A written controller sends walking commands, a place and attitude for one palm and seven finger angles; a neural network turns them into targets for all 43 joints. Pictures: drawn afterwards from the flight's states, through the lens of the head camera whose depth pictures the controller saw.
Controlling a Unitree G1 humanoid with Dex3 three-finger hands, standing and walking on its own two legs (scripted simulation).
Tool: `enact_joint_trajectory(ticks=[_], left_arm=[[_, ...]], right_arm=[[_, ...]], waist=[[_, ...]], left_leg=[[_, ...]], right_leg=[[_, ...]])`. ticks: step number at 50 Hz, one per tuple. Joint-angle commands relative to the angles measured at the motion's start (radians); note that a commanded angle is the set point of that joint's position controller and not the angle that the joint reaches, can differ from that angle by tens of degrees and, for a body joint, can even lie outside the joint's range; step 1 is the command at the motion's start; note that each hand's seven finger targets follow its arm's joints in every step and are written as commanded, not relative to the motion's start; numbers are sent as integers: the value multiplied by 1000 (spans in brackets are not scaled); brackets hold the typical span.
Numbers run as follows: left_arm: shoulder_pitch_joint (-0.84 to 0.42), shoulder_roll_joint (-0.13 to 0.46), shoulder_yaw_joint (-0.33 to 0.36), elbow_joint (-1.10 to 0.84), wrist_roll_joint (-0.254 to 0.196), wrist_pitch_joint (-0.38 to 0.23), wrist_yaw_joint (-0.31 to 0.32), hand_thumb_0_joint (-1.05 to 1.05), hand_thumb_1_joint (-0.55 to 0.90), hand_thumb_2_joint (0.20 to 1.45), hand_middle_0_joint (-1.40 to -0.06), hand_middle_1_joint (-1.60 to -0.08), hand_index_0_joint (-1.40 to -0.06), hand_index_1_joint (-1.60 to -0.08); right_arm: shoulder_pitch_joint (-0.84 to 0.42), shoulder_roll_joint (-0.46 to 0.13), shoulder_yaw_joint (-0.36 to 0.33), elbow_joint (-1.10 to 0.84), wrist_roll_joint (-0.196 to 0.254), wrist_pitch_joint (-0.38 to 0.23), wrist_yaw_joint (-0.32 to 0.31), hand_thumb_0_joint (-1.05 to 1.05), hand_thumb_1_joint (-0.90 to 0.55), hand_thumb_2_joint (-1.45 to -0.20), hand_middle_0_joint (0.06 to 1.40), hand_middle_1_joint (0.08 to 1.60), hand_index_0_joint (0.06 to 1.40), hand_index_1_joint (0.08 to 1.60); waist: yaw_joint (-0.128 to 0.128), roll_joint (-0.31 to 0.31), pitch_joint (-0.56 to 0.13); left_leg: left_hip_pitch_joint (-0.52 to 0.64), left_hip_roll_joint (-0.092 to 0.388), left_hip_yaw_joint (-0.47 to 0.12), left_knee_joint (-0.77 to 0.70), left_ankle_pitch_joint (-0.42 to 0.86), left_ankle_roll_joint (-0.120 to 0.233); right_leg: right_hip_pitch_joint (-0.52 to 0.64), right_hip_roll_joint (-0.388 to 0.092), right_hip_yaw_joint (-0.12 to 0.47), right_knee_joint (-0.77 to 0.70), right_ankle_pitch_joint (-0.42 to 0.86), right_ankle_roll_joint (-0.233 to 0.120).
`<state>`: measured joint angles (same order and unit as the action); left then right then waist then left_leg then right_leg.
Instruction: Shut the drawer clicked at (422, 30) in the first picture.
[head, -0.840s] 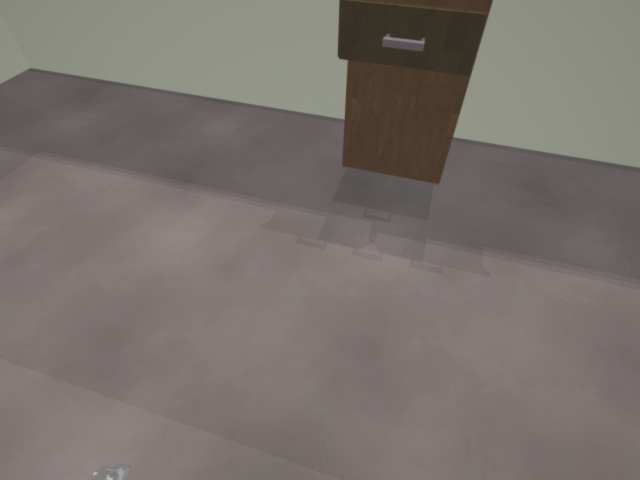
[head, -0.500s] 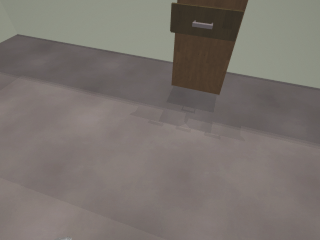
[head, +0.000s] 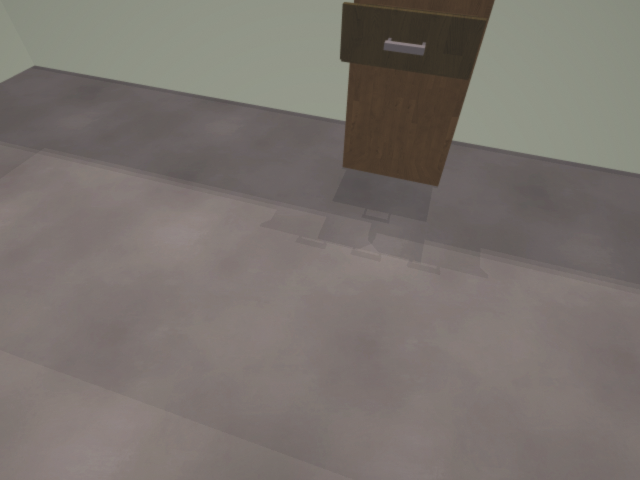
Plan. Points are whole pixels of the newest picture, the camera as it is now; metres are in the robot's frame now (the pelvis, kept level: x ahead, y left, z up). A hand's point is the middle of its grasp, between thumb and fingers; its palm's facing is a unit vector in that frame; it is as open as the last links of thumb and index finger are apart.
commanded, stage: look at it before walking up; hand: left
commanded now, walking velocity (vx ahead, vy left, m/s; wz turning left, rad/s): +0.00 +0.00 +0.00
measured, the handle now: (405, 45) +1.39 -0.20 -0.01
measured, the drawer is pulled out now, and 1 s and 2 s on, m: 0.27 0.27 0.27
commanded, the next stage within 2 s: walk to a spot facing it in 0.60 s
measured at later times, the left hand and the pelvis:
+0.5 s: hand out of the picture +0.08 +0.25 -0.16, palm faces -0.03 -0.94 -0.33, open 7.4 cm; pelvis +0.00 +0.00 +0.00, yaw +0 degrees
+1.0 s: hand out of the picture +0.06 +0.20 -0.18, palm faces -0.07 -0.97 -0.23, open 7.4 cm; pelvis +0.05 -0.01 -0.02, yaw -5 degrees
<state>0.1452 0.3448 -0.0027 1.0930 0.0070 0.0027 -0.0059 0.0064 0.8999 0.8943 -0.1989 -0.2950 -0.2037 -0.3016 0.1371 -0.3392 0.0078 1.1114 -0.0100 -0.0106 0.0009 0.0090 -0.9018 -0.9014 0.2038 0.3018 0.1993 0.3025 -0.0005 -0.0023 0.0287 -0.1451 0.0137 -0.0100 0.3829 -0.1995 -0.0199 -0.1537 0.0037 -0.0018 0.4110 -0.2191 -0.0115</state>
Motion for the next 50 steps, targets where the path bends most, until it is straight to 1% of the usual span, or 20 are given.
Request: enact_joint_trajectory(ticks=[1, 10, 16, 21, 24, 30, 35, 36, 37, 38, 39, 40, 42, 44, 45, 46, 47, 48, 49, 50], left_arm=[[-56, 208, 37, -69, 3, -26, 14, 0, 900, 900, -200, -300, -200, -300], [-55, 206, 36, -73, 5, -26, 13, 0, 900, 900, -200, -300, -200, -300], [-55, 204, 37, -71, 4, -28, 14, 0, 900, 900, -200, -300, -200, -300], [-52, 205, 36, -69, 4, -27, 14, 0, 900, 900, -200, -300, -200, -300], [-50, 207, 35, -67, 5, -28, 15, 0, 900, 900, -200, -300, -200, -300], [-51, 207, 35, -66, 4, -29, 15, 0, 900, 900, -200, -300, -200, -300], [-49, 208, 36, -67, 4, -30, 16, 0, 900, 900, -200, -300, -200, -300], [-20, 140, 23, -50, 2, -22, 18, 0, 900, 900, -200, -300, -200, -300], [18, 86, 12, -38, 3, -9, 19, 0, 900, 900, -200, -300, -200, -300], [38, 80, 12, -35, 7, 1, 16, 0, 900, 900, -200, -300, -200, -300], [46, 84, 18, -43, 11, 8, 9, 0, 900, 900, -200, -300, -200, -300], [53, 88, 24, -53, 14, 13, 2, 0, 900, 900, -200, -300, -200, -300], [81, 85, 36, -77, 17, 12, -8, 0, 900, 900, -200, -300, -200, -300], [108, 71, 46, -99, 19, 6, -14, 0, 900, 900, -200, -300, -200, -300], [128, 54, 49, -108, 18, -1, -16, 0, 900, 900, -200, -300, -200, -300], [143, 36, 52, -114, 18, -9, -18, 0, 900, 900, -200, -300, -200, -300], [151, 20, 53, -121, 17, -16, -19, 0, 900, 900, -200, -300, -200, -300], [162, 5, 54, -127, 15, -23, -21, 0, 900, 900, -200, -300, -200, -300], [180, -11, 57, -127, 15, -29, -21, 0, 900, 900, -200, -300, -200, -300], [229, -16, 61, -111, 18, -36, -20, 0, 900, 900, -200, -300, -200, -300]], right_arm=[[-61, -207, -43, -70, -1, -24, -14, 0, -900, -900, 200, 300, 200, 300], [-61, -203, -44, -68, -1, -22, -12, 0, -900, -900, 200, 300, 200, 300], [-62, -206, -44, -68, 1, -26, -13, 0, -900, -900, 200, 300, 200, 300], [-69, -207, -43, -65, 1, -25, -13, 0, -900, -900, 200, 300, 200, 300], [-67, -208, -43, -65, 2, -24, -14, 0, -900, -900, 200, 300, 200, 300], [-74, -209, -42, -64, 2, -24, -14, 0, -900, -900, 200, 300, 200, 300], [-75, -210, -42, -65, 2, -26, -15, 0, -900, -900, 200, 300, 200, 300], [-50, -143, -26, -51, -2, -20, -14, 0, -900, -900, 200, 300, 200, 300], [-13, -86, -14, -39, -6, -10, -12, 0, -900, -900, 200, 300, 200, 300], [14, -81, -15, -35, -8, -2, -10, 0, -900, -900, 200, 300, 200, 300], [20, -89, -21, -41, -12, 3, -8, 0, -900, -900, 200, 300, 200, 300], [22, -96, -28, -49, -15, 6, -7, 0, -900, -900, 200, 300, 200, 300], [40, -109, -40, -69, -15, 4, -7, 0, -900, -900, 200, 300, 200, 300], [73, -114, -52, -85, -14, -2, -7, 0, -900, -900, 200, 300, 200, 300], [89, -115, -57, -91, -13, -8, -9, 0, -900, -900, 200, 300, 200, 300], [108, -119, -63, -94, -12, -16, -12, 0, -900, -900, 200, 300, 200, 300], [132, -121, -69, -96, -11, -22, -13, 0, -900, -900, 200, 300, 200, 300], [139, -125, -75, -98, -8, -27, -14, 0, -900, -900, 200, 300, 200, 300], [137, -112, -78, -103, -8, -30, -14, 0, -900, -900, 200, 300, 200, 300], [125, -97, -76, -106, -8, -33, -16, 0, -900, -900, 200, 300, 200, 300]], waist=[[2, -7, -41], [3, -7, -28], [2, 7, -64], [4, 10, -51], [2, -6, -64], [3, 0, -61], [2, 8, -78], [3, 6, -91], [2, -3, -85], [1, -9, -64], [3, -1, -10], [4, 0, 50], [6, 17, 99], [1, 31, 116], [3, 45, 107], [0, 76, 92], [-5, 121, 77], [3, 160, 65], [15, 156, 67], [39, 97, 52]], left_leg=[[-6, 100, -85, -60, 83, 44], [-11, 97, -88, -66, 54, 44], [9, 105, -87, -64, 109, 45], [7, 104, -84, -67, 111, 44], [21, 106, -84, -61, 124, 45], [29, 107, -79, -65, 145, 44], [43, 109, -77, -64, 172, 43], [55, 110, -59, -54, 147, 32], [53, 105, -41, -40, 63, 22], [39, 103, -36, -32, -58, 23], [-3, 103, -35, -41, -184, 28], [-43, 105, -38, -51, -293, 34], [-81, 122, -58, -48, -390, 53], [-84, 150, -88, -38, -438, 77], [-62, 173, -109, -35, -427, 94], [-33, 200, -132, -29, -386, 109], [-9, 233, -155, -39, -345, 126], [10, 266, -166, -32, -294, 141], [-2, 270, -144, 18, -210, 143], [-51, 232, -87, 129, -119, 119]], right_leg=[[-22, -121, 118, -94, 53, -24], [-39, -120, 123, -107, 10, -22], [-9, -120, 113, -88, 90, -20], [-10, -121, 112, -91, 98, -20], [-5, -123, 113, -91, 114, -20], [1, -124, 108, -91, 145, -19], [16, -125, 106, -87, 176, -19], [17, -121, 106, -84, 153, -12], [1, -111, 109, -74, 58, -7], [-32, -97, 120, -70, -78, -10], [-79, -86, 133, -73, -200, -17], [-129, -73, 146, -69, -283, -25], [-184, -49, 162, -32, -343, -39], [-231, -26, 157, 37, -354, -48], [-253, -12, 146, 82, -325, -50], [-268, 2, 122, 137, -275, -49], [-280, 20, 84, 203, -231, -43], [-284, 23, 40, 235, -202, -37], [-253, 19, 20, 220, -183, -34], [-167, 12, 53, 172, -124, -47]])
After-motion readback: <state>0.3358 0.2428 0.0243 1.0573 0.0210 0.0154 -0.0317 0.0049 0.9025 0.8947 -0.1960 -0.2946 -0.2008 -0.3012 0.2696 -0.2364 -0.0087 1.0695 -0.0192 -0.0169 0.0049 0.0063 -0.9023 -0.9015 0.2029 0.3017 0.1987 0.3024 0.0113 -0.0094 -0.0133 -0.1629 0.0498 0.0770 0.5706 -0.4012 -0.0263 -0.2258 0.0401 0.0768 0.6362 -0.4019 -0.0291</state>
